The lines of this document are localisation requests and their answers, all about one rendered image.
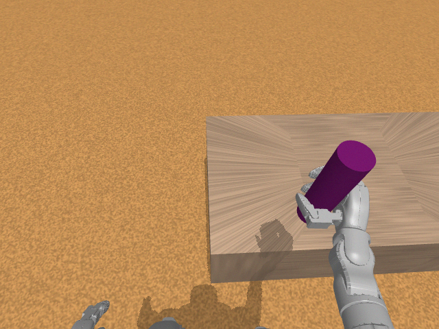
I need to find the right robot arm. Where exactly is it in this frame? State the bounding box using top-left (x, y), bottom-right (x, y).
top-left (329, 228), bottom-right (395, 329)

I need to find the can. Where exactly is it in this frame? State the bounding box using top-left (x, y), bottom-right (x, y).
top-left (297, 141), bottom-right (376, 223)

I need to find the left robot hand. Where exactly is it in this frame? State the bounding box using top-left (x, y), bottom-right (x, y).
top-left (71, 300), bottom-right (110, 329)

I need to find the right robot hand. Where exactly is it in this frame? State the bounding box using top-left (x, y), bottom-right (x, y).
top-left (296, 165), bottom-right (370, 232)

